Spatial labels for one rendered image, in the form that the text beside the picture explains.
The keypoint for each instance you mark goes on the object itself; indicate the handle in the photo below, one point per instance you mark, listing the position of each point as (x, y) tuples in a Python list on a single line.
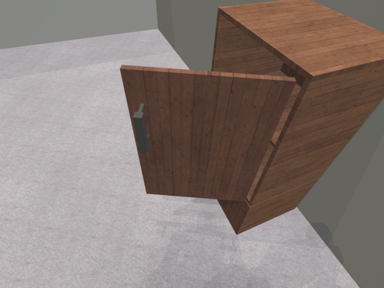
[(140, 128)]

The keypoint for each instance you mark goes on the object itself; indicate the cupboard door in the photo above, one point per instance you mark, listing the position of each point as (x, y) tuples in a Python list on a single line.
[(208, 131)]

